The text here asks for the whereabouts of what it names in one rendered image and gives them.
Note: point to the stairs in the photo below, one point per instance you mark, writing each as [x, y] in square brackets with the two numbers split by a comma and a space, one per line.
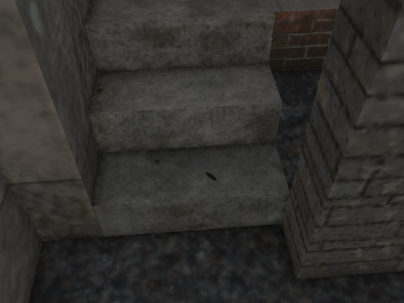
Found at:
[185, 112]

